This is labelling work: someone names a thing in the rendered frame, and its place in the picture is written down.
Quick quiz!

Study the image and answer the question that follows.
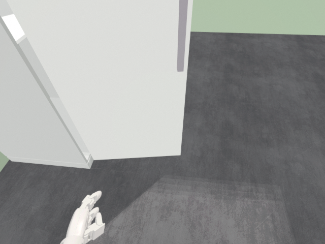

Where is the handle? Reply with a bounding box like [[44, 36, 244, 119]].
[[177, 0, 188, 72]]

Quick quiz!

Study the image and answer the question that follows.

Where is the fridge door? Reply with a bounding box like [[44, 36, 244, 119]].
[[7, 0, 193, 160]]

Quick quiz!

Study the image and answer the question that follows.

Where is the robot left hand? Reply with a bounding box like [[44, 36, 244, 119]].
[[66, 191, 105, 244]]

